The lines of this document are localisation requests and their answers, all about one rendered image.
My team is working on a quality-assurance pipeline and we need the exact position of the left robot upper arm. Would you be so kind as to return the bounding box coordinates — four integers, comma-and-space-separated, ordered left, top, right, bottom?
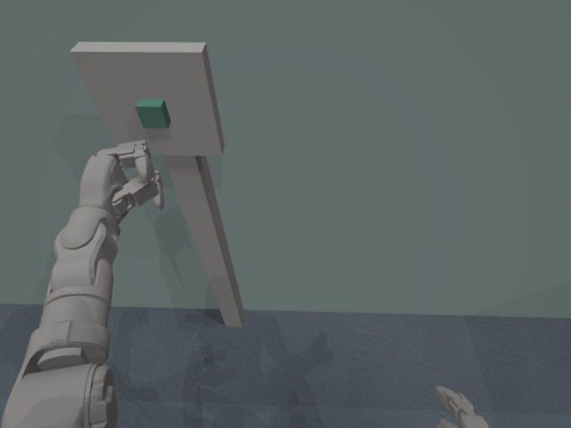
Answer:
6, 363, 118, 428

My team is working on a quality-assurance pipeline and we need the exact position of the right robot hand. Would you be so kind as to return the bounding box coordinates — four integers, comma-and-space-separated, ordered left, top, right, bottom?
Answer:
434, 385, 489, 428

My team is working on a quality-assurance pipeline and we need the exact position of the left robot forearm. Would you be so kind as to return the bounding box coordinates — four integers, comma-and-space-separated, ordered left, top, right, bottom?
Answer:
1, 207, 120, 428

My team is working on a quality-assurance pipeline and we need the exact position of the button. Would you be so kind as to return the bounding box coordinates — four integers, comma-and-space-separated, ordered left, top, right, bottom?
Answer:
135, 99, 171, 128

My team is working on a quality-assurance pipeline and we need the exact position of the left robot hand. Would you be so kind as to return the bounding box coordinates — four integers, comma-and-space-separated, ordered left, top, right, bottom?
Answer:
79, 140, 164, 224

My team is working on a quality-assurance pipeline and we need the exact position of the panel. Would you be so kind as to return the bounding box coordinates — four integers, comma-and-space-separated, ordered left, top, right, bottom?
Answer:
70, 42, 244, 327

